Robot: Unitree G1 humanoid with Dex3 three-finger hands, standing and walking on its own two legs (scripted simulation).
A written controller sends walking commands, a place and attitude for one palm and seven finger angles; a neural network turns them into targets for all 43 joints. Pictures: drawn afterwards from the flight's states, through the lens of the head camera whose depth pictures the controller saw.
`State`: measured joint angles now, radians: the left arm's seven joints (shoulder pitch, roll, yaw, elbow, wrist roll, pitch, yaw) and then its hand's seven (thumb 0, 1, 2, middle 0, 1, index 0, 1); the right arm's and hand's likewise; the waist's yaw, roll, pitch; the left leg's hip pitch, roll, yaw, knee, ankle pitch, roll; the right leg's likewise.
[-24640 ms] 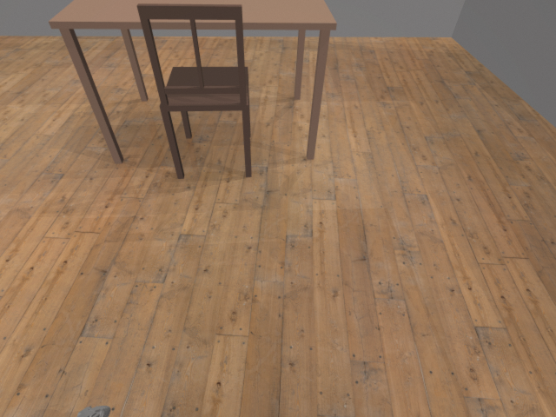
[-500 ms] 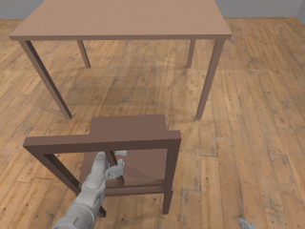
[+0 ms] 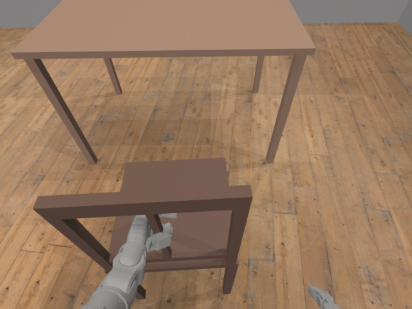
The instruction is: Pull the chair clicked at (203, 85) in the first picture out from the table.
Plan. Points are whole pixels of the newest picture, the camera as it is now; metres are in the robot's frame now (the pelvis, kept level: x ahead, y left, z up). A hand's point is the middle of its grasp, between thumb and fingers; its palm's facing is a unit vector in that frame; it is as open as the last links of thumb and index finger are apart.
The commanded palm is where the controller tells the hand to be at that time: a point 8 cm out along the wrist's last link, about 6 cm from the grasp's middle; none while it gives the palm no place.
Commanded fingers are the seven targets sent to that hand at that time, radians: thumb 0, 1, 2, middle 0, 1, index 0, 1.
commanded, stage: open the thumb and straighten the fingers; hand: left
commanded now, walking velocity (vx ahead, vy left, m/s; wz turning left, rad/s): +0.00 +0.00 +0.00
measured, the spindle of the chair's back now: (160, 235) +0.29 +0.13 -0.11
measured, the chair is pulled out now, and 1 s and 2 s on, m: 0.59 0.59 0.59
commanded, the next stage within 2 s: draw the fingers out of the gap in 0.80 s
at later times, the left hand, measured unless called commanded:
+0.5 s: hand (157, 229) +0.29 +0.13 -0.07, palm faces -0.04 -0.99 -0.13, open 13.1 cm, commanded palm +0.27 +0.17 -0.05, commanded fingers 0.00 -0.55 0.20 -0.17 -0.51 -0.17 -0.51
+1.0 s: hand (151, 236) +0.28 +0.14 -0.07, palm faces -0.02 -0.99 -0.13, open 17.4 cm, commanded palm +0.25 +0.19 -0.05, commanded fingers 0.00 -0.55 0.20 0.00 0.00 0.00 0.00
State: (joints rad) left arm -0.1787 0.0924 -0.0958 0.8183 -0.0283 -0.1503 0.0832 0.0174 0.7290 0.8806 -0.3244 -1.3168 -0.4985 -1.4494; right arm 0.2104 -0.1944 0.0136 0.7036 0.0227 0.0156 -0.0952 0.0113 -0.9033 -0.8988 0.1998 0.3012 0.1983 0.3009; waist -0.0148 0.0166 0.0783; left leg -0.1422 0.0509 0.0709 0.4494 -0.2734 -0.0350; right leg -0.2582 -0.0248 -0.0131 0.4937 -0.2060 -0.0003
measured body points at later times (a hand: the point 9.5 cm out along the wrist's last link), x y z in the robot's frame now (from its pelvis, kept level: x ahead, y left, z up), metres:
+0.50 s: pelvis +0.00 +0.01 -0.02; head +0.05 -0.01 +0.43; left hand +0.29 +0.18 -0.06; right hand +0.11 -0.25 -0.14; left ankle -0.02 +0.14 -0.74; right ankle +0.04 -0.12 -0.74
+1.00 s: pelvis +0.02 +0.01 -0.03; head +0.06 +0.00 +0.42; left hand +0.28 +0.19 -0.06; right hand +0.17 -0.24 -0.13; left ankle -0.02 +0.14 -0.74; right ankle +0.04 -0.12 -0.74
